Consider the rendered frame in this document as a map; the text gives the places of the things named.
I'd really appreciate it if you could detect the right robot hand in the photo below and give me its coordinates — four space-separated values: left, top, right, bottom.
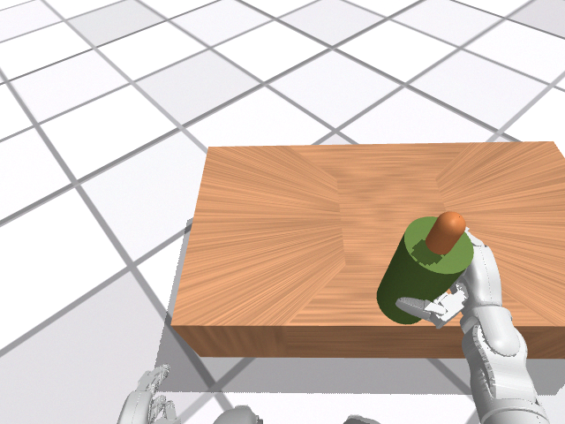
395 227 502 329

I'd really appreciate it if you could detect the bottle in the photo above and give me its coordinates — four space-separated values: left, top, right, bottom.
377 211 474 324

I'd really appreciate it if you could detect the left robot hand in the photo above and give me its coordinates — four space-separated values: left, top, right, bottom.
117 364 181 424

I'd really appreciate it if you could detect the right robot arm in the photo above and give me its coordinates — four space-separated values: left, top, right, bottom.
460 305 550 424

